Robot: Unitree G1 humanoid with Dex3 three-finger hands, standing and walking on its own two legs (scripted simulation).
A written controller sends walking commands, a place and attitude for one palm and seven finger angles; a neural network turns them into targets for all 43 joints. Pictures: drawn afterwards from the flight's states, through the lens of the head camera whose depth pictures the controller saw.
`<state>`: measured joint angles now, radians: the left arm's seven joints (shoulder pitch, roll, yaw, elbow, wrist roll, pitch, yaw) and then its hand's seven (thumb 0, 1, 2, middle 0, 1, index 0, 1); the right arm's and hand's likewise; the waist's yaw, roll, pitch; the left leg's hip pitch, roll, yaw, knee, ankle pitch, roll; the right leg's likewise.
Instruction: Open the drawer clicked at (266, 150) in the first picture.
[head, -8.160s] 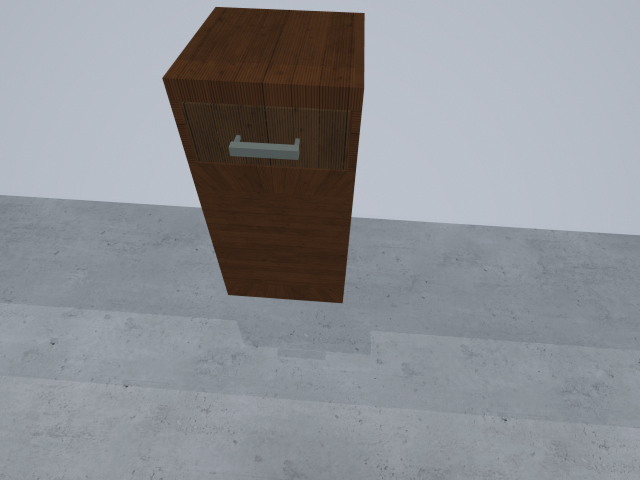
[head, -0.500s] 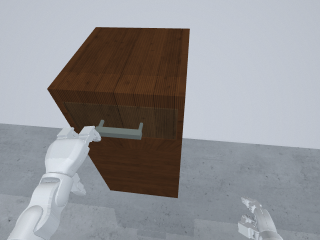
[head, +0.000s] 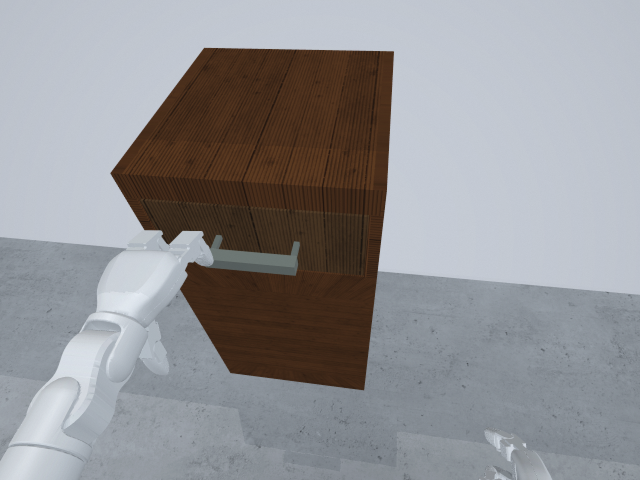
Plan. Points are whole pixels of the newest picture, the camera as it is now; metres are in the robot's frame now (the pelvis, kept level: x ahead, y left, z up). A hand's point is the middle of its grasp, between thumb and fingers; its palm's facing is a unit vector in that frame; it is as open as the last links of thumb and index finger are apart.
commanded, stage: raise the hand with hooked fingers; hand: left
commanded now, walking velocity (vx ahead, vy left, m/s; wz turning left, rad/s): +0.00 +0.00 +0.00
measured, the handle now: (253, 252) +0.47 +0.18 -0.06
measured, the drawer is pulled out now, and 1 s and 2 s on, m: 0.00 0.00 0.00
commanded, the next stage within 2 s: move the hooked fingers above the handle in 0.08 s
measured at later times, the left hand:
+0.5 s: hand (181, 292) +0.32 +0.22 +0.06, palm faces -0.02 -0.09 -1.00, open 13.8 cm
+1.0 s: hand (200, 273) +0.37 +0.22 +0.03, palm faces -0.04 -0.07 -1.00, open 13.8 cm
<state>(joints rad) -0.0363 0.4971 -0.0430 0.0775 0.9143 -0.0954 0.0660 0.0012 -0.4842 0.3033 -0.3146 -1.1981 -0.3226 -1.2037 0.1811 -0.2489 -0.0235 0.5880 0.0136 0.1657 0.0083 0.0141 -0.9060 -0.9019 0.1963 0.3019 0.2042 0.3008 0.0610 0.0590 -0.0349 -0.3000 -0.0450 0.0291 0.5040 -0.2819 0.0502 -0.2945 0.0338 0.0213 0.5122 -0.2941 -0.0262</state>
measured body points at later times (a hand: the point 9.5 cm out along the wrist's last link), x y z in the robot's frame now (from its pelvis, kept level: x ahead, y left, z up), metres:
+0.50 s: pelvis -0.01 -0.01 +0.00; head +0.01 -0.03 +0.45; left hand +0.31 +0.23 +0.11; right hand +0.17 -0.23 -0.11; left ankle -0.02 +0.09 -0.74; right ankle -0.02 -0.11 -0.74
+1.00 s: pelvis -0.01 -0.01 -0.01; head +0.03 -0.03 +0.44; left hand +0.36 +0.22 +0.09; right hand +0.11 -0.27 -0.13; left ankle -0.02 +0.09 -0.74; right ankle -0.02 -0.11 -0.74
